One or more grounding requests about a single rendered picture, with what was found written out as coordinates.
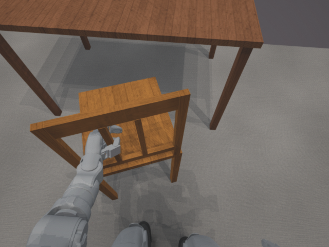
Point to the left robot upper arm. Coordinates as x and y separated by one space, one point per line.
60 231

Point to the left robot hand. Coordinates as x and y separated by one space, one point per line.
96 144

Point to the chair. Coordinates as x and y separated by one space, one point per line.
140 109

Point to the robot left shin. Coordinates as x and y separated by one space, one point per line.
135 224

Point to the table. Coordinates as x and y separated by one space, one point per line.
209 22

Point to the left robot foot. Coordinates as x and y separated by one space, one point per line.
146 227

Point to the left robot forearm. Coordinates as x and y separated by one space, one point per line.
81 194

